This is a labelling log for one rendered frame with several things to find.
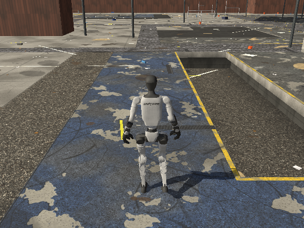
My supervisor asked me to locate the robot left hand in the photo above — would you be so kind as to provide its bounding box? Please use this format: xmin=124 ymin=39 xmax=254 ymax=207
xmin=122 ymin=133 xmax=133 ymax=144

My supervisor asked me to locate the robot right hand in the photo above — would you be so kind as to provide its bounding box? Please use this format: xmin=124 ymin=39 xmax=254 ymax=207
xmin=170 ymin=130 xmax=181 ymax=140

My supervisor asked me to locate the right robot forearm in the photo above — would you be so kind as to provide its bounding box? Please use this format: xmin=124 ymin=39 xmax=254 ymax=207
xmin=171 ymin=115 xmax=180 ymax=132

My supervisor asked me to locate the robot torso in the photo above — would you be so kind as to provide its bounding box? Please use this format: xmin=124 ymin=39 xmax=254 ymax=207
xmin=141 ymin=94 xmax=163 ymax=143

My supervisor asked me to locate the left robot forearm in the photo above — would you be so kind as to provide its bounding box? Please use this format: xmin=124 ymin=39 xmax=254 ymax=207
xmin=123 ymin=116 xmax=133 ymax=135

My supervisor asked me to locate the robot left upper arm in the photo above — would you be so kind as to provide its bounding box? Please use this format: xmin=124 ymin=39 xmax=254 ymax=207
xmin=129 ymin=96 xmax=142 ymax=123

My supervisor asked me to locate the robot right upper arm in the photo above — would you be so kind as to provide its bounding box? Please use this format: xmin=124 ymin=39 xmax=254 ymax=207
xmin=161 ymin=95 xmax=175 ymax=122

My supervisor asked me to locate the left robot thigh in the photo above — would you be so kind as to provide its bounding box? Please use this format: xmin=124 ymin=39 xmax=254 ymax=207
xmin=136 ymin=132 xmax=147 ymax=164

